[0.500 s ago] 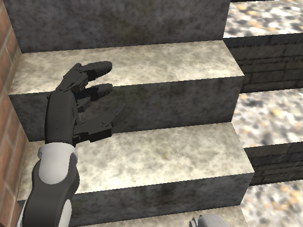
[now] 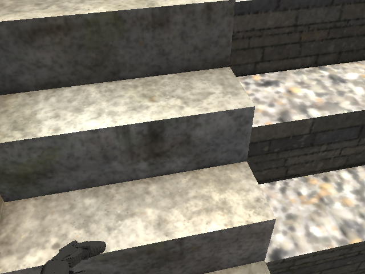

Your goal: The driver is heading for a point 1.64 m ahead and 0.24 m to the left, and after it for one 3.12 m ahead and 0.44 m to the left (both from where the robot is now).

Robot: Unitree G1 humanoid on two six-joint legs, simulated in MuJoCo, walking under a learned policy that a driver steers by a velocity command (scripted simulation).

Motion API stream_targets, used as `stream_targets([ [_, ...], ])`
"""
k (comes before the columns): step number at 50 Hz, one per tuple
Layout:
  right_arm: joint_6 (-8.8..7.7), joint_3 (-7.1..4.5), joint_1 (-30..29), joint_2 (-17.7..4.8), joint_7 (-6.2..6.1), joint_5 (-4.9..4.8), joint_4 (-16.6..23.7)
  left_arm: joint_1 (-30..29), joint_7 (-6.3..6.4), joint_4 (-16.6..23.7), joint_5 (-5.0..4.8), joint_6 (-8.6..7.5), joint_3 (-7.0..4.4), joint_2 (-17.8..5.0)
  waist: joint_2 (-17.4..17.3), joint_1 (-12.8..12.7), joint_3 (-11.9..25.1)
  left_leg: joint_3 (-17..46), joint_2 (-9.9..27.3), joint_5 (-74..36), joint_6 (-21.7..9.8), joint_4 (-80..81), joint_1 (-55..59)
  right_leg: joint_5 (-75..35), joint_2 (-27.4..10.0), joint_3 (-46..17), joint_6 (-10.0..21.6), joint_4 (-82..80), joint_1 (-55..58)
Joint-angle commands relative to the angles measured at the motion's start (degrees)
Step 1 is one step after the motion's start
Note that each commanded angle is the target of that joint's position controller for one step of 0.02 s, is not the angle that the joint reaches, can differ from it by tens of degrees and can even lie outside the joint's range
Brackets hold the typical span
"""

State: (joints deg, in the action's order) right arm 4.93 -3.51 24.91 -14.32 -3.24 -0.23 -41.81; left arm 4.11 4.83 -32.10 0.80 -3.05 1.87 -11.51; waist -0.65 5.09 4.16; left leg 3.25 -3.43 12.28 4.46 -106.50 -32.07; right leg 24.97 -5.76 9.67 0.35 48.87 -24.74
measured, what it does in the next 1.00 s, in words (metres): goes down, backwards: left foot 0.21 m lower, then right foot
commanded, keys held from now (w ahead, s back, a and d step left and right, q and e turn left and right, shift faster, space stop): no key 0.44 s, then w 0.56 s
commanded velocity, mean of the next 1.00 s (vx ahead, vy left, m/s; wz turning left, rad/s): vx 0.20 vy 0.00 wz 0.00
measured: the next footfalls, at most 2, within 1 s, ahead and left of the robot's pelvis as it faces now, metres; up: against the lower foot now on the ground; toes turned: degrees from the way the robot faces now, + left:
left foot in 0.24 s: -0.14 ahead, +0.17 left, -0.21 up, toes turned +8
right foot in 0.46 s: -0.09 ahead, -0.09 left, -0.22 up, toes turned +5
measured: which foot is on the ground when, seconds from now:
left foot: up 0.00-0.22, down 0.24-0.48, up 0.50-0.94, down 0.96-1.00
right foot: down 0.00-0.20, up 0.22-0.44, down 0.46-0.96, up 0.98-1.00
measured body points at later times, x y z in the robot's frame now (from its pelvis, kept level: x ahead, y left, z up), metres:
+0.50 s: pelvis -0.16 +0.02 -0.22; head -0.22 +0.00 +0.23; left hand -0.05 +0.25 -0.33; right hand -0.02 -0.21 -0.33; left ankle -0.18 +0.16 -0.91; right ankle -0.14 -0.09 -0.92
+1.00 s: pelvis -0.22 +0.12 -0.22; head -0.22 +0.15 +0.23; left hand -0.11 +0.35 -0.36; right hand -0.08 -0.10 -0.32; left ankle -0.29 +0.29 -0.88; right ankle -0.15 -0.07 -0.89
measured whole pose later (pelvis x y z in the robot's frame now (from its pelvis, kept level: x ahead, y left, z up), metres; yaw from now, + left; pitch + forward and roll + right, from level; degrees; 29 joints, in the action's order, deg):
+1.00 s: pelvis -0.22 +0.12 -0.22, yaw +4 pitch +1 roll +3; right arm -0.5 0.8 14.6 -6.9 -1.6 1.2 -37.3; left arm 12.6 0.3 -40.7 -1.4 2.0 -0.3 -12.6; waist 7.7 0.9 0.2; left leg -3.5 6.3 18.1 1.0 -59.1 -22.9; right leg 25.5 -5.9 -9.4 -0.2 61.9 -36.2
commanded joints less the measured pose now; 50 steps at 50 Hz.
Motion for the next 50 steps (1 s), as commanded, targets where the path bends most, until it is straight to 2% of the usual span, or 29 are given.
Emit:
stream_targets([
  [1, -0.17, 0.75, 6.44, 2.33, 1.42, 0.25, -2.41, -9.7, -0.07, 9.88, -0.06, -3.77, -0.53, -1.72, 6.57, 0.34, -4.36, 4.96, 3.44, -1.78, -1.72, 14.67, -0.95, -0.16, -13.5, -17.77, 4.71, -12.74, -2.28],
  [5, 0.59, 0.81, 18.51, 1.28, 1.7, 2.26, -8.74, -12.8, 0.99, 13.4, -1.74, -2.12, -2.5, -3.05, 6.31, 1.83, -4.59, 0.1, 7.6, -2.98, -4.16, 38.31, 7.81, 3.2, -13.26, -16.48, 4.41, -5.0, -9.46],
  [8, 1.1, 1.95, 24.14, 3.23, 1.59, 5.2, -12.97, -17.85, -0.52, 16.71, -3.08, -0.44, -1.02, 3.44, 4.37, 1.11, -4.04, -6.3, 8.95, -12.47, -8.85, 59.43, 14.8, 3.7, -12.16, -11.85, 1.77, 8.65, -17.09],
  [9, 0.89, 2.43, 21.62, 3.19, 1.49, 5.24, -12.33, -16.29, -1.17, 16.81, -4.43, 0.29, -0.41, 5.38, 4.12, -0.41, -3.12, -6.82, 10.54, -17.26, -12.17, 66.37, 16.96, 3.16, -10.83, -8.96, 0.54, 16.29, -18.2],
  [10, 0.0, 3.5, 17.08, 5.73, 1.16, 4.62, -11.24, -14.9, -2.07, 15.44, -7.1, 1.12, 0.76, 9.38, 0.13, -2.07, -2.78, -9.33, 9.59, -21.2, -13.57, 73.39, 15.45, 5.33, -6.67, -2.66, -0.84, 31.22, -18.28],
  [11, -1.63, 4.1, 7.98, 5.21, 1.39, 3.81, -8.76, -9.54, -2.58, 13.41, -7.59, 1.66, 1.81, 13.01, -7.27, -6.54, 0.2, -12.27, 8.48, -15.91, -15.24, 79.84, 11.61, 3.74, -3.36, 2.42, -1.43, 49.9, -14.59],
  [12, -2.93, 5.92, 0.06, 5.65, 2.59, 4.59, -5.98, -6.25, -2.37, 12.24, -7.97, 2.95, 1.76, 13.64, -10.15, -9.34, 2.03, -12.27, 7.45, -15.28, -15.45, 83.69, 7.29, 9.03, 0.22, 1.55, -3.29, 70.7, -13.94],
  [13, -3.16, 7.96, -1.18, 6.87, 3.91, 6.76, -4.13, -10.84, -2.61, 13.52, -7.57, 3.88, 1.66, 14.7, -4.79, -9.76, 0.88, -4.52, 10.29, -15.0, -15.02, 76.27, 10.89, 16.52, 1.51, -5.33, -5.46, 83.12, -27.9],
  [14, -3.43, 6.14, -3.4, 2.68, 4.02, 3.62, -1.14, -7.01, -3.18, 11.98, -9.53, 2.96, 2.28, 13.31, -8.04, -10.19, -4.49, 3.48, 17.36, -17.43, -18.53, 83.55, -2.84, 11.06, 1.58, -12.78, -7.04, 81.48, -23.35],
  [15, -2.09, 4.61, -2.9, -2.18, 3.12, 1.54, -0.3, -2.86, -2.68, 10.29, -8.76, 2.27, 0.68, 9.8, -7.69, -10.71, -6.39, 4.94, 21.55, -13.79, -19.19, 85.7, 4.2, 11.29, 2.09, -19.12, -8.51, 82.52, -31.95],
  [16, -4.12, -1.28, -7.06, -16.89, 0.86, -1.74, 4.06, -5.31, -0.84, 13.13, -7.6, 3.52, 1.03, 5.23, -16.17, -8.42, -12.7, 32.78, 33.37, 32.89, -24.62, 99.5, -6.19, -2.59, -7.94, -23.14, -8.22, 68.74, -27.13],
  [17, -4.49, 0.87, -14.72, -10.35, -1.76, 1.36, 7.48, -13.3, 0.24, 10.26, -7.84, 5.07, -2.59, -3.85, -2.9, -3.35, -17.91, 34.88, 32.65, 38.36, -25.72, 99.86, -5.8, -11.7, -4.61, -24.5, -10.32, 64.99, -28.62],
  [18, -4.32, 1.08, -13.91, -8.72, -3.26, 3.06, 6.81, -17.64, 0.55, 10.16, -7.08, 6.18, -3.6, -5.0, -1.93, -0.98, -19.43, 34.82, 31.8, 30.24, -26.58, 97.63, 2.4, -12.51, -4.07, -23.25, -10.95, 58.47, -33.12],
  [19, -4.2, 1.73, -13.68, -4.87, -3.65, 2.79, 7.9, -13.15, 0.09, 6.56, -5.79, 7.36, -4.04, -4.54, 0.38, -1.52, -16.12, 28.12, 26.28, 31.6, -23.3, 92.64, 6.55, -12.3, -4.74, -19.66, -10.61, 37.42, -25.18],
  [20, -3.1, 0.85, -12.16, -5.48, -3.91, 0.8, 6.69, -12.64, -1.07, 4.02, -4.57, 7.8, -2.71, -1.6, 0.87, -0.42, -15.15, 19.97, 21.02, 31.86, -19.83, 89.84, 5.72, -11.33, -4.27, -12.38, -9.52, 17.7, -15.32],
  [22, -0.34, 0.35, -2.34, -3.26, -4.83, 0.04, 2.8, -8.7, -3.06, -2.75, -5.63, 8.5, -2.74, -0.84, -4.73, 2.66, -17.06, 9.29, 14.03, 38.13, -18.82, 87.76, 4.51, -1.58, 3.14, 1.41, -7.01, -8.73, -2.23],
  [23, -0.54, 0.07, -0.39, -4.21, -3.85, 0.96, 1.61, -0.3, -4.38, -6.85, -6.49, 7.63, -4.25, -2.71, -4.44, -0.72, -14.83, 4.46, 11.39, 34.66, -18.8, 77.92, 3.45, 7.09, 5.52, -1.35, -4.51, -16.41, 8.97],
  [24, -0.76, 1.89, -2.73, 2.95, -2.79, 1.59, 1.88, 7.47, -5.43, -11.08, -5.5, 6.61, -3.43, 0.01, 2.7, -2.48, -13.44, -5.01, 5.35, 32.39, -16.12, 59.89, 1.02, 8.48, 4.31, -6.43, -3.98, -19.84, 10.73],
  [25, -0.72, 3.13, -4.41, 7.87, -2.4, -0.8, 5.59, 9.73, -5.32, -9.85, -3.18, 5.48, -2.05, 0.72, 19.47, -1.14, -11.71, -1.44, 4.12, 23.98, -10.55, 55.73, -7.03, 19.56, -5.79, -36.23, 4.93, -27.95, 6.66],
  [26, -1.71, 2.43, -7.29, 4.92, -2.97, -2.39, 5.05, 13.92, -4.99, -11.59, -1.77, 4.47, -3.21, -2.37, 20.74, -4.88, -15.48, 2.22, 3.61, 20.79, -9.38, 42.1, -4.1, 36.45, -12.77, -51.81, 11.97, -42.77, -4.5],
  [28, -2.48, 3.08, -12.7, 5.3, -3.47, -1.38, 7.37, 5.55, -4.0, -9.9, 1.64, 2.85, -2.51, -2.1, 14.44, -2.67, -12.92, 8.76, -0.52, 12.11, -5.23, 13.69, -3.19, 9.36, -10.69, -48.06, 11.52, -36.92, -8.26],
  [32, -4.15, 3.15, -12.34, 4.09, -0.9, 0.87, 7.31, 7.76, -0.36, -7.85, -1.2, 0.32, -2.1, -3.96, 4.33, -4.75, -1.65, 10.47, 0.03, -1.55, -4.22, -2.19, -16.69, 4.22, -7.04, -34.03, 7.98, -25.27, 7.57],
  [35, -5.16, 2.93, -11.9, 2.88, 0.82, -0.48, 5.95, 15.58, 0.0, -9.88, -0.95, -1.74, -2.76, -5.92, 4.66, -7.81, 1.53, 7.71, 1.93, -4.73, -3.76, -0.65, -19.74, 2.01, -8.12, -34.58, 11.77, -25.95, 16.19],
  [41, -5.37, 3.55, -18.59, 3.32, 0.46, -0.68, 8.18, 17.33, 0.06, -11.16, -1.09, -2.99, -4.23, -7.33, 11.2, -10.43, -4.03, 4.04, 10.0, -2.23, -3.22, 7.9, -23.03, 8.16, -12.09, -37.69, 13.58, -30.28, 10.28],
  [44, -4.15, 4.87, -14.24, 6.29, 0.7, -1.1, 10.21, 8.69, -1.9, -8.36, -0.52, -1.1, -3.26, -5.39, 17.15, -5.61, -3.33, 0.41, 8.39, -5.58, -5.13, 9.98, -11.33, 4.52, -8.72, -28.39, 11.26, -26.5, -4.12],
  [45, -4.01, 3.8, -7.31, 2.75, 1.56, 0.2, 8.89, -6.78, -3.2, -3.97, -0.7, 0.41, -3.29, -5.13, 15.44, 2.31, -1.98, -5.36, 7.47, -8.21, -5.79, 28.03, 10.15, -3.78, 0.37, -15.06, 7.68, -21.85, -17.48],
  [47, -3.88, 1.83, 7.44, -0.02, 1.53, 0.9, 1.72, -11.16, -4.05, -0.99, -1.57, 3.9, -2.36, -1.69, 11.29, 7.65, -1.57, -10.89, 7.11, -25.24, -5.63, 60.21, 29.38, -12.04, 3.49, -5.56, 3.7, -5.23, -23.44],
  [49, -4.11, 2.05, 10.29, 2.49, 1.3, 1.81, -0.36, -11.84, -5.31, 1.89, -2.4, 4.37, -0.1, 5.82, -2.49, 7.87, -7.81, -1.07, 14.68, -38.75, -12.66, 81.84, 24.92, 9.25, 8.03, -7.54, -1.59, 30.41, -26.72],
  [50, -7.78, 1.75, 3.83, -2.5, 1.85, 2.8, 1.79, 1.88, -5.83, 3.62, -2.61, 3.75, -0.04, 7.87, -15.82, -3.57, -3.17, 13.45, 21.43, -59.12, -12.58, 68.86, 26.95, 12.07, 8.87, -22.02, -4.91, 43.56, -31.54],
])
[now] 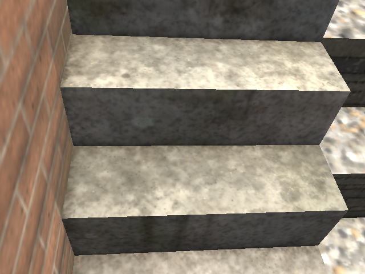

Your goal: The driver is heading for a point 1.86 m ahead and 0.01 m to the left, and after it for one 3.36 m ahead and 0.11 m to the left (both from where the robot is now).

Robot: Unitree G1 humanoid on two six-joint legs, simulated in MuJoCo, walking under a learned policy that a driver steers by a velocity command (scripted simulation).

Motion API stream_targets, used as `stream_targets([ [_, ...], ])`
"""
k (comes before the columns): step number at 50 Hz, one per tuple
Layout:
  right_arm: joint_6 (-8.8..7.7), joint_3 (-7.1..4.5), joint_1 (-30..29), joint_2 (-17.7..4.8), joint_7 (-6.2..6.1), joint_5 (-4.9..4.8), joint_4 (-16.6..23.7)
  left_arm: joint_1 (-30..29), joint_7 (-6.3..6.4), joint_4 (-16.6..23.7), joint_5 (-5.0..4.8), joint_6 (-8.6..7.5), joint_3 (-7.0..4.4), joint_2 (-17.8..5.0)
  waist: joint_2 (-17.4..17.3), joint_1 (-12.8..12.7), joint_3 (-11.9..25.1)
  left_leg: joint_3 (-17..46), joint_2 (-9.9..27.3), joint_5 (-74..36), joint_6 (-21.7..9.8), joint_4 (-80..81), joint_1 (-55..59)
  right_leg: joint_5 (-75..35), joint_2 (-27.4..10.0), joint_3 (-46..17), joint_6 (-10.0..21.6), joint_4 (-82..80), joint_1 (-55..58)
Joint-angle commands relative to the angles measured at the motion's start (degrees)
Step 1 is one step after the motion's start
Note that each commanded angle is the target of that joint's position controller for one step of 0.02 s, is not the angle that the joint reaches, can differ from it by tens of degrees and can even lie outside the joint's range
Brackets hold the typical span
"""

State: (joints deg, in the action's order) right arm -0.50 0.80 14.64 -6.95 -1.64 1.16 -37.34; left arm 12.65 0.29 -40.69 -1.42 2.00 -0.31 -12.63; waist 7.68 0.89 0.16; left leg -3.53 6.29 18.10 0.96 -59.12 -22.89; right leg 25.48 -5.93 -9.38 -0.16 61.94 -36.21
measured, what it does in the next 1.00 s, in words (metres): goes down: right foot 0.03 m higher, then left foot 0.22 m lower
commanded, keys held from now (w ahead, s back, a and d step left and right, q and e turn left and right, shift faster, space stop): w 1.00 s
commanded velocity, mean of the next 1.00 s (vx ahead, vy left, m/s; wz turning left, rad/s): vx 0.49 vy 0.00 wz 0.00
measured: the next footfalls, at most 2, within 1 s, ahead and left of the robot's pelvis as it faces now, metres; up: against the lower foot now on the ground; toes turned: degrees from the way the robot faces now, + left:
right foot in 0.18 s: +0.07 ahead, -0.10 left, +0.03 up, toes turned +1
left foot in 0.50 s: -0.13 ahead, +0.12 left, -0.19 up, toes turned +5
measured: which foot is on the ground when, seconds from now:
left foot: down 0.00-0.22, up 0.24-0.48, down 0.50-0.84, up 0.86-1.00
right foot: up 0.00-0.16, down 0.18-0.38, up 0.40-0.66, down 0.68-0.72, up 0.74-0.84, down 0.86-1.00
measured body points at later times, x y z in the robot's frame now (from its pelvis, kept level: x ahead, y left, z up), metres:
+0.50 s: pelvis -0.10 -0.01 -0.14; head -0.09 +0.02 +0.31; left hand +0.23 +0.13 -0.12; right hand -0.08 -0.30 -0.23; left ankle -0.14 +0.11 -0.87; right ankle +0.00 -0.17 -0.58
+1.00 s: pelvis -0.05 -0.19 -0.17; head -0.03 -0.23 +0.28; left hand +0.11 +0.02 -0.27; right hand +0.02 -0.45 -0.31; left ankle -0.10 -0.04 -0.60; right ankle -0.15 -0.31 -0.90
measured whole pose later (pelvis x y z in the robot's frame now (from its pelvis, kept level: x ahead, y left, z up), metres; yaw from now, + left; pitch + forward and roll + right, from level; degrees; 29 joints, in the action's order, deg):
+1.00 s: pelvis -0.05 -0.19 -0.17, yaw -2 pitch +4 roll +3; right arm -1.4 -1.0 14.9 -14.3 0.3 -2.6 -45.4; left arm 10.3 -0.8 -43.1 1.1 -1.4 0.2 -9.6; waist -2.3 2.9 1.5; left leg 2.3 -2.3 37.1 -1.6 -119.5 -50.6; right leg 22.3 -6.5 6.4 -1.9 26.2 -7.2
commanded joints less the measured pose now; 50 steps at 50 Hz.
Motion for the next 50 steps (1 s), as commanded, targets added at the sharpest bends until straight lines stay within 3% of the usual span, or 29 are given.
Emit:
stream_targets([
  [1, -2.63, -3.14, 3.24, -11.84, 0.71, 0.23, 0.32, 4.81, -1.76, 9.67, 0.46, -1.59, 1.23, 7.06, -27.19, -8.04, 6.98, 20.99, 13.32, -60.56, -10.52, 19.54, 19.09, 7.59, 8.16, -4.73, -5.55, 37.43, -21.32],
  [5, 1.34, -3.63, 0.96, -13.54, -2.09, -2.27, 6.04, -2.67, -2.83, 10.42, 2.15, 1.12, 0.34, -1.44, -18.23, -7.78, 1.7, 11.92, 11.66, -47.07, -9.42, 30.72, 20.39, 5.7, 5.75, 5.58, -6.74, 20.47, -18.04],
  [8, 1.37, -6.35, -11.78, -20.55, -3.15, -2.04, 6.29, 3.5, -2.87, 13.59, 0.08, 3.32, 0.14, -2.53, -28.21, -15.75, 9.49, 7.43, 15.97, -34.14, -8.1, 33.49, 17.57, -0.26, -3.99, 7.74, 1.19, -16.87, 11.16],
  [10, 0.3, -4.04, -6.82, -13.3, -2.09, -0.7, 4.17, 5.71, -1.75, 8.28, 0.77, 3.72, -2.92, -5.92, -9.54, -15.06, 13.22, 1.03, 1.36, -32.97, -7.97, 13.31, 4.12, 1.31, 11.47, 6.28, 6.6, -18.53, 31.63],
  [11, 0.44, -3.03, -9.05, -9.99, -1.13, 1.01, 7.02, 3.02, -1.58, 8.49, 1.93, 3.86, -2.56, -5.44, 3.91, -13.56, 8.55, -0.03, -5.2, 5.69, -4.62, -7.98, -7.07, -10.08, 6.33, -3.42, 11.67, -19.82, 29.11],
  [12, 0.71, -2.57, -9.98, -8.54, 0.41, 0.54, 9.96, -3.2, -0.66, 10.35, 4.24, 3.53, -0.86, -3.26, 5.64, -8.43, 4.3, 3.98, -8.64, 12.73, -3.08, -28.27, -8.91, -5.8, 5.77, -8.75, 12.76, -24.57, 16.44],
  [15, 2.64, -1.99, 6.76, -5.77, 1.02, -1.41, 10.48, -21.38, 0.56, 13.04, 2.49, -0.49, 2.15, -1.0, 3.98, 8.02, -2.38, 3.3, -12.53, 8.22, 1.35, -58.34, -9.83, -5.73, -1.28, -11.33, 12.36, -28.54, -3.86],
  [17, 4.62, -5.99, 31.36, -15.81, -1.07, -3.04, 3.69, -29.94, 1.51, 16.15, 4.38, -3.15, 3.39, -0.37, 6.97, 18.94, 3.29, 0.73, -12.59, 8.35, 6.14, -64.52, 2.98, -39.62, -0.34, 0.81, 7.36, -9.28, -9.33],
  [19, 4.8, -5.34, 45.17, -17.44, -2.69, -2.21, -0.05, -39.84, 0.78, 19.58, 0.3, -3.52, 3.48, 1.12, -0.3, 25.31, -1.37, 13.73, 0.09, 1.3, -1.59, -27.86, 23.35, -27.19, 1.06, 2.75, -0.65, 6.32, -37.02],
  [20, 4.51, -3.13, 36.3, -13.76, -2.54, 0.85, -0.34, -34.63, 0.95, 19.71, -2.48, -1.98, 3.79, 4.93, -17.61, 20.01, -9.31, 16.53, 6.21, -15.31, -9.05, 14.98, 19.26, -2.25, 4.2, 6.39, -2.96, 19.14, -39.38],
  [21, 3.18, -0.89, 18.22, -7.98, -0.8, 1.83, 0.55, -25.7, 1.9, 20.34, -0.67, -1.71, 4.43, 7.91, -24.98, 9.58, -12.68, 11.06, 4.94, -23.82, -12.45, 28.21, 7.01, 9.09, 4.5, 5.16, -2.27, 37.47, -32.79],
  [22, 1.9, 1.28, 1.57, -3.77, 0.93, 0.32, 3.46, -14.99, 1.62, 19.41, 1.75, -1.35, 4.86, 9.25, -24.23, -0.97, -10.41, 5.55, 4.79, -28.36, -13.85, 35.59, 2.13, 15.83, 7.73, 3.88, -1.59, 51.2, -28.5],
  [24, 0.48, 2.16, -3.32, -4.17, 3.68, -1.44, 0.91, -7.36, 0.55, 17.79, 2.99, -1.16, 5.37, 11.41, -9.51, -7.9, -3.28, -0.38, 3.03, -33.48, -11.55, 38.71, 4.38, 19.07, 13.2, 3.77, -1.23, 68.47, -29.02],
  [25, 1.0, 1.34, 1.29, -8.31, 3.45, 0.69, -1.1, -11.09, -0.56, 19.4, 2.27, -2.19, 6.32, 13.7, -6.76, -7.98, -1.72, 3.53, 5.11, -44.37, -9.55, 28.5, 5.61, 16.07, 13.44, 3.91, -3.48, 82.86, -38.42],
  [26, 1.01, -3.29, 5.06, -19.49, 1.09, -2.12, -1.8, -6.54, -1.51, 20.17, 1.09, -3.88, 7.52, 11.29, -8.63, -10.37, -1.89, 9.71, 12.35, -38.79, -9.11, 36.9, 3.14, 10.38, 3.84, 0.74, -5.43, 72.31, -41.14],
  [27, 1.9, -4.91, 8.51, -21.72, -0.65, -2.66, -1.84, -5.4, -2.24, 19.5, -0.24, -3.7, 6.15, 7.68, -9.85, -7.51, -2.16, 12.71, 15.74, -27.94, -9.64, 36.58, 13.52, 3.14, 0.81, -2.81, -6.98, 70.27, -50.06],
  [28, 1.03, -8.52, 7.66, -31.91, -2.76, -2.72, 0.24, -8.98, -1.17, 23.7, -4.01, -0.56, 6.21, 6.94, -19.48, -7.02, 0.55, 34.93, 30.47, 10.08, -17.42, 48.75, 13.86, 0.62, -7.62, -9.59, -8.35, 69.28, -51.6],
  [29, 0.78, -8.47, 9.33, -30.53, -4.27, -0.41, 1.75, -23.1, 0.86, 27.44, -6.3, 0.93, 5.01, 3.0, -15.23, 1.9, -4.25, 44.95, 31.24, 30.88, -19.44, 51.44, 13.35, -0.4, -9.1, -12.12, -10.32, 66.8, -57.75],
  [31, 1.09, -7.29, 12.54, -25.65, -5.43, 0.12, 2.56, -33.93, 1.95, 29.16, -5.34, 1.71, 4.12, 2.98, -10.81, 8.65, -9.04, 43.89, 25.12, 31.63, -19.19, 51.73, 19.42, 1.55, -9.94, -6.86, -11.27, 58.28, -60.91],
  [34, 0.6, -5.3, 8.02, -18.24, -6.41, -1.83, 3.48, -29.28, 0.52, 25.23, -2.5, -0.83, 5.32, 5.95, -16.59, 6.52, -4.62, 25.69, 14.76, 21.74, -16.99, 56.55, 2.52, -8.17, -9.01, 5.32, -8.29, 33.21, -20.0],
  [37, 3.59, -2.18, 27.63, -4.67, -3.44, -2.28, -8.16, -37.75, -1.12, 27.34, 0.23, -4.39, 6.6, 11.15, -8.42, 12.86, 1.37, 6.49, 5.29, -7.85, -10.54, 49.49, 10.95, 7.64, -1.13, 17.59, -8.27, -3.51, 9.74],
  [38, 3.34, -1.67, 25.17, -4.83, -2.23, -2.57, -9.5, -29.4, -1.38, 24.61, 0.49, -4.74, 5.52, 10.32, -9.24, 7.97, 7.16, 2.0, 4.27, -28.12, -8.31, 43.05, 11.55, -3.25, -1.19, 15.26, -6.02, -12.09, 24.77],
  [40, 2.64, -4.16, 8.16, -19.6, -2.34, -1.74, -5.55, -10.85, -0.93, 14.82, -0.54, -3.58, -0.4, -0.7, -23.24, -4.68, 7.55, 8.28, 8.07, -54.67, -13.87, 39.27, 27.65, -24.01, 4.77, 13.13, -2.04, -45.44, 28.79],
  [42, 0.83, -2.48, 2.83, -14.12, -2.78, -1.42, -2.83, 6.01, -1.32, 5.77, 0.08, -1.44, -2.17, -3.97, -16.15, -8.76, 5.59, 7.51, 2.08, -35.3, -11.73, 13.68, 16.46, -37.91, -1.95, 10.22, -0.81, -60.96, 42.15],
  [43, -0.79, 0.02, -1.36, -3.72, -1.02, 0.53, 1.46, 5.86, -1.48, 3.15, 0.65, -0.32, -1.71, -6.59, 0.84, -3.15, 0.81, 4.22, -6.31, 14.2, -7.94, -9.79, -7.61, -75.47, -8.57, 5.81, -4.47, -53.45, 50.16],
  [44, -2.98, 0.38, 8.72, 2.17, 0.92, -0.37, -3.26, -0.15, -0.68, 3.48, 4.1, -1.34, -0.75, -9.52, 16.34, 3.35, 8.33, 12.57, -11.35, 21.78, -6.38, -41.66, -25.5, -125.22, -14.21, 10.15, -4.96, -26.98, 57.7],
  [45, -4.51, -1.49, 12.86, -4.56, 1.77, -2.03, -7.71, 12.83, -0.21, 0.41, 5.51, -2.22, -2.89, -9.94, 12.55, -3.22, 24.0, 16.12, -10.04, 18.99, -3.71, -49.98, -33.69, -110.65, -23.97, 3.35, 5.47, -25.07, 67.61],
  [47, -3.27, -0.42, -3.11, -2.0, 2.39, -5.38, -3.97, 11.25, -1.57, -1.12, 2.39, -2.21, -3.5, -6.89, 10.6, -6.34, 11.32, 11.23, -7.41, 21.74, -1.79, -64.26, -54.2, -60.48, -16.66, 5.21, 7.43, -31.59, 63.43],
  [50, -1.57, 2.06, -13.02, 0.66, 2.98, -3.67, 2.0, 8.17, -0.39, -5.36, 2.37, -6.01, -0.35, -1.07, 6.42, -4.59, 1.23, 5.02, -9.45, 23.16, -2.05, -80.8, -56.91, -44.05, -16.64, 4.07, 8.57, -40.69, 46.61],
])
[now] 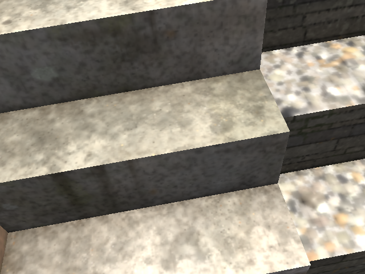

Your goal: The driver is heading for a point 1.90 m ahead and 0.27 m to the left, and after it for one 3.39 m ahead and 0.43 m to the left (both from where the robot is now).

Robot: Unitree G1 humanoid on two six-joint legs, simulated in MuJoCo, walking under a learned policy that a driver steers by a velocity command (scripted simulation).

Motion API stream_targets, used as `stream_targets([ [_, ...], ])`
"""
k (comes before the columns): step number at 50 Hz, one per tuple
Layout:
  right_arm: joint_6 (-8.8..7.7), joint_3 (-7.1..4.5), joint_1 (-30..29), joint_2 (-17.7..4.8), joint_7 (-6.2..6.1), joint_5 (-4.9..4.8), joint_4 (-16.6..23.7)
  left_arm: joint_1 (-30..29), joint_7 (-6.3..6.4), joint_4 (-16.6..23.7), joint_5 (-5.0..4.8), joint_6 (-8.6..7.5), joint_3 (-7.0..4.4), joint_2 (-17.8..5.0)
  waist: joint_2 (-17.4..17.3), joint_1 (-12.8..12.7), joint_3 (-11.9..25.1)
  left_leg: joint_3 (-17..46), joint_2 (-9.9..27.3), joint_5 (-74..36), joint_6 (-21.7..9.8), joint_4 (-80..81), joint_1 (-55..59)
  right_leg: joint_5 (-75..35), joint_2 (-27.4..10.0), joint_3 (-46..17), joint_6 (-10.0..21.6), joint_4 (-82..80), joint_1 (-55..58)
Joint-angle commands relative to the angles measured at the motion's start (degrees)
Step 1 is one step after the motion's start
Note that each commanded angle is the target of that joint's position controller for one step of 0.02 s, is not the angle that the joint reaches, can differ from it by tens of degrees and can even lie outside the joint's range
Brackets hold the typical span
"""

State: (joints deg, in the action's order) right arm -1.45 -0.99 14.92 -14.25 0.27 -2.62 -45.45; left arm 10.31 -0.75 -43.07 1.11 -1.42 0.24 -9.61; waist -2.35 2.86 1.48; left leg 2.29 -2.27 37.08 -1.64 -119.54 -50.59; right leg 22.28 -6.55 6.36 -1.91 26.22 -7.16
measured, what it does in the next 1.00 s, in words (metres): climbs: left foot 0.23 m higher, then right foot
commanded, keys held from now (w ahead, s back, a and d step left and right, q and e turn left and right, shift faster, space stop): w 1.00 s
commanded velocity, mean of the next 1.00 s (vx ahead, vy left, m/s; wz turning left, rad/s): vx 0.50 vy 0.00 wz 0.00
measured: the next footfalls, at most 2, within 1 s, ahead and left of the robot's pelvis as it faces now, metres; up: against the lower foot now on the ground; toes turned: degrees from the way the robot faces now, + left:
left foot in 0.28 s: +0.21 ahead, +0.06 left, +0.23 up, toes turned +2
right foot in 0.54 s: +0.12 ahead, -0.14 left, +0.22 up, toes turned -2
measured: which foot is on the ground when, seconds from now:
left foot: up 0.00-0.26, down 0.28-0.58, up 0.60-0.86, down 0.88-1.00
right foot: down 0.00-0.22, up 0.24-0.52, down 0.54-1.00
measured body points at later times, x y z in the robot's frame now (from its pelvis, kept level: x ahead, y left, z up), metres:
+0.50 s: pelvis +0.07 -0.03 +0.12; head +0.06 -0.04 +0.57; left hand +0.27 +0.18 +0.05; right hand +0.22 -0.25 +0.01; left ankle +0.17 +0.06 -0.52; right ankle +0.07 -0.16 -0.45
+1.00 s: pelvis +0.07 +0.01 +0.16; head +0.04 +0.01 +0.61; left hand +0.31 +0.18 +0.12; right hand +0.12 -0.22 +0.04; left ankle +0.05 +0.12 -0.52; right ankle +0.08 -0.15 -0.53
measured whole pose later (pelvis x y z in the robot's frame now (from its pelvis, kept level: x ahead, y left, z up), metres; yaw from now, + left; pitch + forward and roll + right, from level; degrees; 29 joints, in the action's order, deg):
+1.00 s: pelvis +0.07 +0.01 +0.16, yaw +0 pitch -2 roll -2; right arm 1.2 0.9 22.5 -11.2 0.8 0.6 -41.7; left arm 4.9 -0.6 -31.4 -0.5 -2.4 4.1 -8.2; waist -2.4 3.9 2.9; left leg 0.6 2.5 33.5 -1.8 -55.7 -21.8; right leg 36.4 -1.9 0.8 -4.4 49.1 -21.8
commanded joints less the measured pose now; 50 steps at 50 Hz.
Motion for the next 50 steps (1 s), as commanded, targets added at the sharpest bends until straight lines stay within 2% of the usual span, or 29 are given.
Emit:
stream_targets([
  [1, -0.06, 4.52, -17.98, 8.95, 1.91, 0.88, 14.85, 9.71, 1.51, -4.42, 0.92, -3.46, -0.03, -3.64, 14.5, -5.19, -3.26, 0.99, -1.24, 2.05, -0.52, -26.41, -32.32, -35.58, -17.4, -11.66, 9.65, -9.79, 14.22],
  [4, -0.6, 4.8, -16.86, 4.33, 2.71, 0.31, 21.01, 0.76, 2.63, -3.05, 0.94, -3.47, 1.54, -3.57, 13.53, 2.54, -8.99, 0.99, -0.6, -12.32, -1.63, -12.02, -23.54, -31.64, -12.36, -1.6, 6.48, -19.55, -5.18],
  [5, -0.5, 4.4, -13.88, 2.43, 2.69, 0.81, 21.44, -2.9, 2.98, -2.13, 1.18, -3.29, 1.67, -6.3, 12.45, 6.18, -7.44, -2.11, -0.62, -16.2, -2.54, -6.94, -12.15, -52.79, -12.11, 1.9, 7.22, -24.13, -12.24],
  [6, 0.93, 2.84, -0.49, -2.34, 2.67, 2.13, 19.68, -11.47, 3.24, -1.06, 0.75, -3.15, 1.55, -9.84, 14.73, 17.36, 0.88, -15.63, -4.84, -16.13, -3.54, 5.26, 20.76, -103.6, -7.33, 10.34, 6.2, -25.86, -22.68],
  [7, 1.55, 2.55, -2.61, -5.52, 2.47, 4.42, 18.71, -1.15, 3.63, -3.31, -2.37, -4.32, -0.98, -16.31, 12.19, 13.32, 2.65, -17.62, -5.34, -10.15, -4.24, 16.97, 32.98, -120.67, -6.77, 6.59, 7.48, -20.62, -21.21],
  [9, 3.21, 0.7, 8.09, -5.89, 0.27, 6.77, 13.77, 1.41, 3.15, -6.46, -0.77, -3.6, -3.92, -27.41, 14.52, 18.49, 9.1, -12.03, -4.6, -3.41, -3.3, 33.5, 36.83, -142.95, -13.28, 0.84, 9.73, -5.95, -2.44],
  [11, 3.22, 0.68, 1.61, -3.27, -0.63, 5.22, 8.78, 17.96, 2.51, -7.52, -2.54, -3.87, -3.36, -17.92, 4.97, 4.3, 8.43, -1.31, -4.09, -5.77, -7.76, 57.06, 41.97, -116.39, -8.81, -6.11, 9.92, 8.54, -7.07],
  [13, 2.73, 1.15, -3.31, -0.49, 0.21, 6.79, 5.56, 13.63, 0.6, -4.91, -3.21, -4.63, -1.37, -8.73, -9.59, -2.8, 9.44, 19.35, 7.12, -3.32, -11.94, 76.68, 31.18, -36.55, 3.59, -7.35, 9.08, 35.61, -8.84],
  [14, 2.67, 2.32, -3.72, 2.82, 1.03, 8.69, 4.27, 3.09, -0.27, -0.11, -3.92, -5.75, -0.3, -5.36, -4.02, -2.14, 6.89, 12.99, 6.8, -3.83, -11.69, 71.51, 20.95, -20.98, 5.44, -9.88, 9.65, 55.23, -11.16],
  [16, 0.38, 2.81, -6.54, 4.52, 3.27, 6.81, 3.97, -2.94, -0.71, 5.52, -4.11, -6.22, 1.99, 2.29, -2.27, -5.77, 1.56, 5.59, 8.0, -3.32, -9.05, 69.84, 3.93, -10.04, 9.2, -13.29, 10.5, 69.38, -21.54],
  [18, -0.23, 2.75, -11.67, 4.0, 3.56, 4.25, 3.25, 5.81, -1.43, 2.57, -2.44, -4.85, 2.32, 0.75, -1.63, -10.3, -0.5, 3.33, 7.87, 0.39, -9.7, 69.84, -4.05, -13.95, 9.69, -9.58, 9.39, 75.14, -25.31],
  [21, -0.97, 2.44, -11.47, 0.38, 2.86, 4.37, 5.09, 2.71, 1.0, 4.62, -1.19, -2.77, 3.7, -1.19, -4.57, -9.15, -1.71, 12.7, 12.76, 12.21, -13.47, 78.58, -6.6, -6.75, 8.87, -4.8, 4.18, 71.49, -32.67],
  [26, -0.83, 1.21, -10.33, -3.23, -0.67, 3.14, 8.09, -3.32, 3.23, 7.14, -2.65, -1.77, 4.13, -1.9, -6.84, -4.38, 5.27, 18.8, 14.13, 14.56, -13.05, 77.98, 0.33, 2.82, 3.76, -6.59, 2.45, 43.16, -27.82],
  [27, 0.96, 1.18, -6.98, -3.73, -1.17, 0.56, 6.65, 0.09, 2.61, 4.83, -3.5, -1.74, 4.96, -0.33, -5.32, -4.96, 5.6, 10.13, 10.92, 13.51, -12.14, 79.62, 2.17, 10.49, 6.83, 2.58, 2.65, 14.26, -16.41],
  [29, 2.97, 1.1, 0.03, -0.62, -1.18, 0.77, 7.04, -3.51, 0.9, 1.55, -3.81, -1.76, 4.68, -0.7, 11.35, 0.83, 2.14, -2.22, 2.59, 2.23, -5.48, 58.74, 13.08, 1.95, 5.49, -2.19, 2.52, -4.23, -8.23],
  [30, 1.05, 1.28, -0.16, 0.55, 0.03, 1.38, 8.75, -0.17, 0.91, 1.03, -1.2, -2.32, 3.15, -4.87, 22.71, 1.16, 5.55, -10.51, -3.45, -1.18, 1.71, 36.4, 0.82, -21.99, -3.65, -15.82, 7.44, 4.26, 3.33],
  [31, -0.28, 0.63, 1.29, 0.91, 0.07, 0.92, 8.47, 1.53, 1.39, 3.16, 3.44, -3.34, 2.03, -8.67, 19.23, 0.06, 13.44, -5.44, -3.19, -2.32, 3.7, 10.97, -2.91, -39.02, -14.41, -30.88, 14.83, 4.84, 1.56],
  [32, -0.1, 0.03, -3.4, -1.32, -0.81, 1.77, 9.88, -2.14, 2.43, 7.41, 3.29, -3.4, 1.88, -6.88, 5.82, -0.26, 12.27, 2.02, -1.79, -2.14, 3.28, -2.3, -5.29, -37.19, -14.21, -28.77, 13.54, 5.73, -1.41],
  [33, 0.83, 0.16, -0.81, -2.62, -1.16, 1.7, 13.39, -7.01, 3.81, 10.49, 1.09, -4.21, 0.3, -11.07, 7.24, 4.69, 9.98, 10.36, 2.48, 1.9, 3.61, -4.13, -7.29, -42.45, -15.45, -30.1, 12.08, 9.07, -0.11],
  [35, 1.46, 0.88, -2.61, -4.58, -0.05, 2.52, 15.9, -7.43, 4.48, 13.43, -1.9, -5.63, 0.59, -6.27, 2.77, 3.13, 4.57, 15.83, 8.17, 2.3, 2.6, 19.36, -6.2, -24.7, -12.89, -27.09, 8.26, 15.05, -4.96],
  [37, 1.83, 2.38, -6.01, -0.2, 2.01, 1.71, 14.0, -3.55, 3.44, 14.36, 0.12, -6.21, 1.96, -3.15, 1.0, -1.02, 0.51, 1.86, 3.2, -7.85, 3.87, 31.58, -0.96, -12.49, -7.83, -19.68, 8.01, 8.48, -6.77],
  [39, 1.72, 2.5, -3.47, -0.07, 3.29, 1.26, 13.61, -0.7, 2.73, 14.62, 0.36, -6.74, 1.45, -4.56, 8.15, -1.7, 0.55, 1.06, 3.09, -8.14, 3.69, 36.35, 0.68, -17.85, -6.77, -16.66, 8.02, 7.66, -2.93],
  [43, 0.51, 2.04, 13.21, 0.12, 2.88, 3.74, 8.77, -9.97, 1.45, 16.97, -3.06, -5.44, 0.68, -6.49, 6.88, 7.42, 8.77, 3.37, 10.73, -19.49, -7.32, 80.86, 34.08, -21.69, -3.21, -12.15, 3.8, 23.57, -16.8],
  [44, 0.45, 3.1, 12.43, 3.74, 3.2, 6.11, 6.06, -9.89, 0.6, 15.72, -4.0, -3.95, 2.91, -1.18, -0.94, 5.83, 2.43, -9.52, 3.53, -18.51, -7.51, 86.7, 38.17, -3.71, 6.66, -1.89, 2.42, 33.72, -24.35],
  [45, -0.64, 2.58, 10.69, 2.65, 3.69, 7.62, 6.29, -11.99, -1.09, 18.41, -3.94, -2.76, 2.92, -1.05, -8.45, 3.37, -2.64, -4.23, 4.54, -40.53, -10.07, 81.44, 35.81, 6.78, 11.93, 1.16, -1.64, 45.45, -29.53],
  [46, -0.09, 0.91, 5.58, -3.76, 2.84, 5.4, 8.46, -3.45, -1.12, 18.83, -3.84, -2.12, 2.94, -1.2, -14.28, -4.11, 0.89, 6.72, 8.91, -49.98, -15.56, 76.45, 33.47, 11.73, 12.01, 0.48, -4.87, 37.67, -30.86],
  [48, 2.03, -0.87, 5.78, -6.56, -0.34, 1.95, 9.68, -8.54, -0.09, 19.95, -3.11, -1.69, 4.99, 1.61, -3.78, -2.66, 0.27, 9.65, 9.85, -22.54, -11.35, 89.15, 19.75, 13.57, 7.01, 1.21, -2.77, 6.53, -8.12],
  [49, 2.46, -0.2, 0.02, -5.39, -0.9, 2.21, 11.08, -5.94, 0.15, 17.67, -1.07, -1.48, 4.14, -0.13, 3.96, -5.57, -1.38, 1.74, 6.87, -25.16, -9.55, 82.71, 20.45, -2.2, 7.95, 2.06, -1.65, -0.17, -3.91],
  [50, 1.26, 0.45, 5.18, -1.76, -1.28, 2.81, 11.48, -11.59, 0.56, 16.87, 1.12, -1.18, 3.32, -3.32, 14.07, 1.26, 1.98, -5.52, 4.48, -25.48, -5.15, 79.78, 23.57, -16.73, 6.78, 0.57, -0.8, 7.4, -2.25],
])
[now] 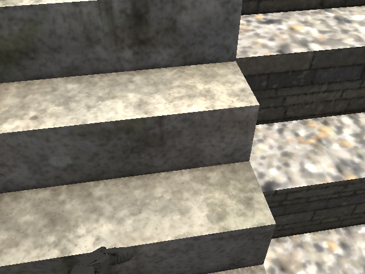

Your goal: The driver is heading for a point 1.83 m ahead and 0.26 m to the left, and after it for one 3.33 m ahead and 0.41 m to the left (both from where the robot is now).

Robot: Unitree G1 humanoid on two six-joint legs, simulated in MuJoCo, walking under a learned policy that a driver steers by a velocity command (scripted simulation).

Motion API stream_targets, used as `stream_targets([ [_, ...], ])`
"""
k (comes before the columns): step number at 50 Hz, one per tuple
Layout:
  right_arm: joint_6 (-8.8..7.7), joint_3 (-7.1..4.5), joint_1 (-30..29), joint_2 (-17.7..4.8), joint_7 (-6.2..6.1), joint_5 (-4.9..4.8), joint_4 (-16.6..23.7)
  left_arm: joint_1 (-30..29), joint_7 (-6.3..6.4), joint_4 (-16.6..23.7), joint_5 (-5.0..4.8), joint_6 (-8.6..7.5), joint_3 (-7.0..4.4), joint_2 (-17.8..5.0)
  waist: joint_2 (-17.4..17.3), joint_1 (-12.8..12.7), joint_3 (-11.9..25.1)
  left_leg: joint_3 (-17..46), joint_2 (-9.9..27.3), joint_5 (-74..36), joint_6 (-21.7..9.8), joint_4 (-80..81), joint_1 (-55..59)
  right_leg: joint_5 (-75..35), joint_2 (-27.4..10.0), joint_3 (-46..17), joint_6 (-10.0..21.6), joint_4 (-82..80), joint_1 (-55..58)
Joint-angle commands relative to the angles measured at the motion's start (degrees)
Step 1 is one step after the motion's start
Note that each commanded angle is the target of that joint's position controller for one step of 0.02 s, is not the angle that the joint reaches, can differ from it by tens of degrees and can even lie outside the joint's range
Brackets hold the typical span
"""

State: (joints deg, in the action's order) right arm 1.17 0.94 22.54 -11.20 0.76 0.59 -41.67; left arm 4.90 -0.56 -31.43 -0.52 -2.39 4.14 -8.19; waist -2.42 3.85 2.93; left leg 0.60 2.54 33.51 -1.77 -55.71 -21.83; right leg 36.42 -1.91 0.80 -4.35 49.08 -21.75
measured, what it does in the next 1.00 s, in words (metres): goes down, backwards: left foot 0.26 m lower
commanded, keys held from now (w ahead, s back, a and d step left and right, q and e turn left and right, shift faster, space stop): w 1.00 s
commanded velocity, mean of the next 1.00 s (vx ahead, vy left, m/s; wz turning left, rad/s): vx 0.50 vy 0.00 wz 0.00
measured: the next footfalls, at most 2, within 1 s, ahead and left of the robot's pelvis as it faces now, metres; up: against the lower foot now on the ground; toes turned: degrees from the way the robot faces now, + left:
left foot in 0.98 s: -0.27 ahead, +0.12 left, -0.26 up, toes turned +7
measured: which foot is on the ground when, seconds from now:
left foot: down 0.00-0.70, up 0.72-0.96, down 0.98-1.00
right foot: down 0.00-1.00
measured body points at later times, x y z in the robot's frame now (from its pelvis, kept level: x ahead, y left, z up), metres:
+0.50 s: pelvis -0.03 +0.02 +0.05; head -0.03 +0.04 +0.50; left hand +0.18 +0.21 -0.02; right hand +0.00 -0.21 -0.08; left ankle -0.02 +0.11 -0.69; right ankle +0.01 -0.15 -0.69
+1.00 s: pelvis -0.18 +0.03 -0.16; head -0.20 +0.06 +0.29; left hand +0.11 +0.23 -0.12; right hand -0.14 -0.25 -0.27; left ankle -0.29 +0.11 -0.88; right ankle -0.04 -0.13 -0.71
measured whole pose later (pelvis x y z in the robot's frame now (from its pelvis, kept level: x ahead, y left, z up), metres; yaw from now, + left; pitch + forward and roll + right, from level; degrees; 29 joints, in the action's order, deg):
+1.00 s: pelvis -0.18 +0.03 -0.16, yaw +4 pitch +1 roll -6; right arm -0.6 -2.1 23.5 -17.7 3.0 4.0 -45.1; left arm -1.4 2.9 -18.9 -2.2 -4.4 2.6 -11.8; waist -3.8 4.6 3.7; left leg -4.6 7.4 9.4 -8.9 -39.4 -9.9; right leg 47.2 -5.8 4.6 -5.2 87.1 -56.1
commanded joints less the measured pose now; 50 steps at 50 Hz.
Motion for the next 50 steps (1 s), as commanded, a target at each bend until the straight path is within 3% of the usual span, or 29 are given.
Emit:
stream_targets([
  [1, -2.23, -1.11, 0.7, -3.43, -2.78, 0.58, 5.85, -9.48, 0.98, 6.44, 2.27, 0.23, -0.69, -4.69, 13.06, 2.67, 0.41, -5.58, -0.32, -22.46, -4.18, 15.41, -1.45, -36.58, 1.19, 6.34, 2.06, -14.36, 7.31],
  [2, -2.2, -1.54, 1.8, -4.27, -3.4, 0.86, 3.98, -8.6, 1.18, 6.77, 1.57, 0.32, -0.1, -2.57, 5.39, 1.53, -1.89, -4.49, 0.56, -23.35, -5.12, 19.33, 2.47, -30.73, 1.96, 7.33, 2.08, -13.74, 2.62],
  [3, -1.9, -1.19, 4.23, -2.98, -3.21, 1.82, 2.39, -9.64, 1.4, 7.35, -0.8, 0.19, 0.34, -0.74, 0.29, 1.61, -4.83, -1.07, 1.89, -20.7, -6.1, 25.13, 0.93, -21.43, 3.17, 8.61, 1.17, -14.08, 3.78],
  [4, -1.61, -1.12, 2.55, -2.59, -2.68, 2.7, 2.56, -7.88, 1.91, 7.94, -1.94, 0.15, 0.07, -1.47, -1.63, -0.36, -7.59, 0.8, 2.0, -18.8, -6.61, 27.79, -0.88, -17.06, 4.08, 9.46, 0.94, -15.69, 4.85],
  [7, -2.67, -1.37, 5.68, -2.29, -2.4, 1.77, -0.48, -8.07, 3.24, 8.34, 0.16, 0.52, -0.06, -1.41, -1.73, 0.48, -5.49, 0.55, 1.66, -26.77, -5.51, 31.61, 0.7, -22.19, 4.1, 8.81, 0.53, -21.27, 12.83],
  [13, -3.87, -1.49, 5.25, -0.89, -1.81, 2.16, -3.81, -6.02, 2.41, 8.05, 0.68, 1.53, -0.74, -0.23, -4.65, -1.04, -3.48, 3.05, 2.03, -32.35, -4.14, 35.24, 5.51, -23.23, 4.32, 9.03, 1.4, -23.17, 14.14],
  [17, -4.61, -0.8, 4.86, 1.75, -2.87, 1.85, -4.53, -6.71, 2.0, 6.57, 2.09, 1.74, -1.28, -0.44, 0.98, -0.13, -1.24, -1.73, -0.94, -33.03, -0.02, 33.97, 6.81, -30.95, 3.82, 9.44, 2.38, -28.29, 17.79],
  [21, -4.87, -1.86, 1.68, 0.38, -2.32, 2.42, -3.46, -4.41, 2.31, 6.51, 2.41, 2.18, -1.85, -2.11, -2.41, -1.6, -2.5, -1.68, -1.25, -33.42, 1.25, 34.21, 6.55, -28.98, 3.67, 10.16, 2.87, -28.69, 16.57],
  [25, -5.45, -2.28, -3.05, -0.67, -2.76, 1.9, -0.64, -1.78, 3.42, 5.71, 2.88, 2.47, -2.3, -2.1, -0.23, -2.88, -2.96, -2.75, -2.44, -28.91, 1.99, 31.22, 4.2, -32.17, 2.98, 11.18, 3.15, -31.34, 18.34],
  [27, -5.8, -2.04, -3.0, -1.06, -2.4, 2.5, 1.15, -0.51, 4.2, 5.07, 2.31, 2.81, -3.12, -3.96, -0.51, -2.61, -1.31, -3.88, -2.84, -24.45, 2.44, 27.57, 3.62, -33.49, 3.58, 11.25, 3.31, -25.85, 17.4],
  [30, -5.81, -0.65, -1.33, 0.17, -1.17, 3.87, 2.49, -2.42, 4.65, 7.12, 0.16, 2.11, -2.8, -1.89, -2.9, -1.14, 1.4, -3.91, 0.18, -21.87, -1.83, 23.56, 2.9, -26.72, 4.25, 10.5, 2.23, -13.14, 10.92],
  [32, -6.25, -0.16, -8.37, -2.6, -0.52, 4.28, 7.24, 6.24, 5.12, 5.96, -2.13, 1.31, -3.34, -2.79, -11.96, -5.14, -3.3, 1.89, 7.83, -10.82, -6.48, 22.69, -10.32, -7.76, 2.31, 4.83, 1.63, 6.19, 6.42],
  [33, -6.2, 0.35, -15.93, -3.07, -0.21, 4.2, 11.1, 13.62, 5.62, 4.59, -2.29, 1.46, -4.21, -4.56, -11.07, -10.15, -3.99, 2.54, 9.31, -10.5, -7.17, 18.34, -13.74, -3.23, 1.51, 1.67, 1.78, 9.76, 3.84],
  [34, -5.02, 0.04, -18.98, -5.06, -0.78, 2.24, 13.03, 22.44, 5.98, 1.28, -0.26, 1.17, -3.32, -2.67, -8.06, -14.12, -1.35, 0.96, 7.31, -5.09, -5.23, 13.05, -12.0, -8.4, 0.09, 1.1, 4.19, -4.14, 3.59],
  [35, -3.66, 0.51, -20.34, -3.59, -1.36, 0.72, 14.97, 27.2, 5.73, -3.11, 2.57, 0.46, -2.2, -1.24, 2.68, -14.15, -0.08, -3.9, 3.46, 1.96, -2.64, 5.44, -13.41, -22.49, 0.71, 7.44, 5.4, -20.54, 10.96],
  [36, -3.48, 1.38, -18.35, -0.92, -1.13, 0.4, 15.66, 25.11, 4.53, -5.04, 5.13, -0.47, -2.09, -1.39, 14.63, -11.14, 2.68, -10.92, -2.96, 5.53, 1.0, -11.86, -16.21, -26.8, -0.36, 6.47, 7.12, -17.31, 14.64],
  [37, -3.19, 0.63, -8.89, -2.29, -1.1, -0.63, 16.66, 15.76, 4.69, -0.91, 5.81, -1.74, -3.71, -8.92, 24.65, -3.44, 10.35, -6.11, -3.1, 6.09, 4.35, -42.35, -17.49, -40.19, -12.86, -14.02, 13.92, -15.87, 9.26],
  [38, -2.64, -0.95, 0.8, -6.63, -1.47, -3.35, 16.54, 3.75, 5.16, 5.35, 3.08, -4.08, -4.2, -13.14, 17.13, 4.95, 14.18, 9.97, 2.09, 1.69, 4.21, -55.2, -14.81, -28.47, -20.25, -25.41, 13.43, -18.37, 0.05],
  [39, -1.2, -2.32, -0.17, -11.34, -1.76, -2.98, 15.34, -5.62, 5.69, 10.06, 0.77, -4.3, -4.05, -11.7, 9.36, 5.91, 9.6, 10.35, -0.17, -4.59, 4.54, -64.98, -10.24, -16.19, -16.32, -18.25, 8.56, -16.08, -11.8],
  [40, 0.02, -2.63, 6.74, -10.68, -1.94, -2.63, 13.86, -9.54, 5.92, 11.15, 0.78, -4.17, -2.4, -9.88, 4.95, 10.33, 9.23, 6.21, -1.37, -4.73, 5.61, -66.21, -6.36, -17.38, -12.88, -10.08, 4.72, -12.29, -14.51],
  [41, 1.21, -3.53, 8.18, -11.76, -2.66, -1.96, 12.59, -13.37, 6.21, 10.14, 0.5, -4.63, -3.11, -12.08, 3.85, 12.37, 6.57, 0.37, -4.49, -12.65, 5.15, -73.03, 1.04, -14.39, -12.75, -11.61, 6.1, -13.84, -24.85],
  [42, 1.79, -4.21, 14.22, -12.21, -2.91, -4.65, 11.07, -16.7, 6.24, 12.08, -0.27, -5.81, -2.52, -12.02, 11.27, 15.22, 6.09, 5.76, 0.53, -13.96, 4.16, -72.28, 0.17, -11.6, -16.05, -14.8, 8.41, -7.13, -27.08],
  [43, 1.18, -3.76, 16.94, -11.9, -2.79, -3.75, 9.16, -15.44, 5.84, 13.52, -0.59, -6.48, -1.47, -6.96, 5.76, 14.43, 4.82, 7.85, 5.14, -11.51, 0.63, -53.12, -2.42, -5.43, -13.39, -13.5, 6.05, 4.47, -24.15],
  [44, 0.51, -2.78, 16.35, -9.88, -2.16, -0.65, 6.62, -11.87, 5.38, 14.73, 0.13, -6.98, -0.88, -4.67, 1.48, 12.16, 3.02, 4.11, 5.61, -4.86, -4.44, -23.07, -4.5, 1.79, -10.59, -9.59, 2.88, 9.19, -20.6],
  [45, -1.48, -0.99, 9.73, -4.89, -0.18, 1.19, 4.92, -11.56, 4.51, 15.56, -1.61, -6.77, -0.9, -4.4, 0.63, 8.52, -4.47, -0.98, 5.01, -6.17, -6.96, 6.98, -6.4, 0.9, -7.19, -5.63, 0.08, 14.75, -20.74],
  [47, -2.08, -0.71, -1.73, -0.81, 3.67, 4.32, -1.2, -2.93, 3.92, 12.95, -1.63, -4.13, -1.04, -3.31, -4.19, -2.14, -2.72, -11.26, 3.47, -44.23, -10.0, 25.22, 3.84, 5.85, -2.58, 7.61, 0.38, 33.33, -26.67],
  [48, -2.12, 0.51, -4.88, 2.56, 4.0, 4.96, -3.66, -2.88, 3.44, 14.66, -1.54, -2.56, -0.32, -0.96, -2.9, -5.1, -2.82, -10.36, 3.88, -54.57, -11.27, 31.81, 3.15, 4.38, -1.03, 10.23, 0.9, 40.77, -27.52],
  [49, -1.96, 0.86, -4.55, 2.46, 3.92, 4.91, -5.04, -3.17, 3.09, 16.05, -2.71, -0.69, -0.45, 0.06, -2.65, -5.99, -6.02, -4.81, 6.85, -52.75, -13.76, 40.74, 0.7, 1.21, -0.55, 10.23, 1.18, 47.67, -28.45],
  [50, -2.66, 0.29, 0.85, 1.12, 3.51, 4.35, -8.17, -8.1, 1.88, 19.64, -2.07, 0.11, 1.28, 5.04, -4.14, -4.82, -3.75, -5.38, 7.26, -49.76, -14.18, 45.7, -3.53, -2.21, 0.53, 12.36, 1.2, 59.66, -23.7],
])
